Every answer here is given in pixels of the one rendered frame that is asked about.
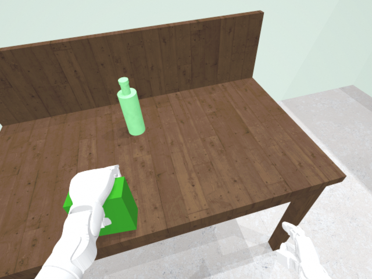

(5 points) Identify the table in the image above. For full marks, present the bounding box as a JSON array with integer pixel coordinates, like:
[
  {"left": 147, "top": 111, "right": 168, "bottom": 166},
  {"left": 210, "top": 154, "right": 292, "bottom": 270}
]
[{"left": 0, "top": 10, "right": 346, "bottom": 279}]

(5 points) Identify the left robot forearm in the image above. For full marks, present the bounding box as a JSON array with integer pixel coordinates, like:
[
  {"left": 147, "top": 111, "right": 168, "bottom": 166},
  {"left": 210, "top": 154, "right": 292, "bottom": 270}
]
[{"left": 35, "top": 201, "right": 103, "bottom": 279}]

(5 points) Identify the robot left hand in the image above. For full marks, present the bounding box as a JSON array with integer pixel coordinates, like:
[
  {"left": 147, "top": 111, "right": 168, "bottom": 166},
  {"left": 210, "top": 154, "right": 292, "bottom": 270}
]
[{"left": 69, "top": 165, "right": 121, "bottom": 228}]

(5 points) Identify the right robot forearm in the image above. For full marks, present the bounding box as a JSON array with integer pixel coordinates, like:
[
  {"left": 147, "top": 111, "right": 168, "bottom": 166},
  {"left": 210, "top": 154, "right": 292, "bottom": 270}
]
[{"left": 298, "top": 260, "right": 332, "bottom": 279}]

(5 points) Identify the sponge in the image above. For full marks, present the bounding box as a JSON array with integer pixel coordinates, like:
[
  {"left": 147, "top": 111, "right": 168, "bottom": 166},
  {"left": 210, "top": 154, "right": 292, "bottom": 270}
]
[{"left": 63, "top": 177, "right": 138, "bottom": 236}]

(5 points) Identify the robot right hand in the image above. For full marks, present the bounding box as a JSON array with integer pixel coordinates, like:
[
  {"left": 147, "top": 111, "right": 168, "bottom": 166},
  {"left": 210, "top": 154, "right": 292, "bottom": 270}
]
[{"left": 276, "top": 222, "right": 320, "bottom": 273}]

